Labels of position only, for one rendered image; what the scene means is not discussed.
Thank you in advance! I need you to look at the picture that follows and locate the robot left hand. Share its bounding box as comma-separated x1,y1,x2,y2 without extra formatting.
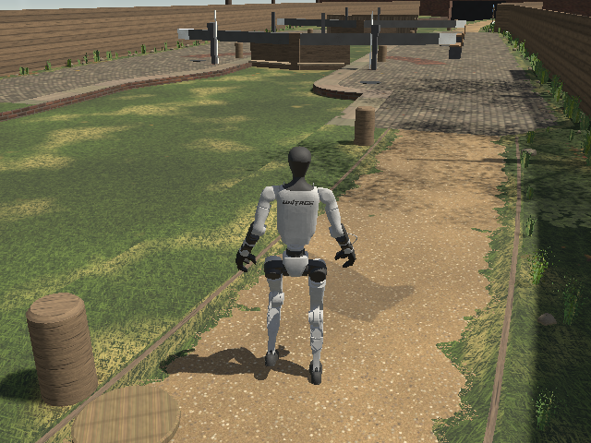
235,250,257,272

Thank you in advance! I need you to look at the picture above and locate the left robot forearm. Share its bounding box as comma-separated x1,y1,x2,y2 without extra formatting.
239,222,259,257

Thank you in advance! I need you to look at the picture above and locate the right robot upper arm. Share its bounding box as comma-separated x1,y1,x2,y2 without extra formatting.
318,187,344,238

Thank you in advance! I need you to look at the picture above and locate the robot right hand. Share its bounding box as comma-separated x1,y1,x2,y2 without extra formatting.
335,249,356,268

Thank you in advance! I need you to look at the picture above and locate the left robot upper arm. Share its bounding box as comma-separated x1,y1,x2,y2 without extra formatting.
251,186,279,236

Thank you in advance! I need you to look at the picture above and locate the robot right thigh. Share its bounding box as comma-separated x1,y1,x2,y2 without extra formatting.
308,258,327,327

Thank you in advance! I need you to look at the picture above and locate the right robot forearm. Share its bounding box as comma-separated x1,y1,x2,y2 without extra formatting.
335,223,354,254

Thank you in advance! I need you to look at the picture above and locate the robot head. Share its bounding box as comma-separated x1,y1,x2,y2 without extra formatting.
283,146,314,191

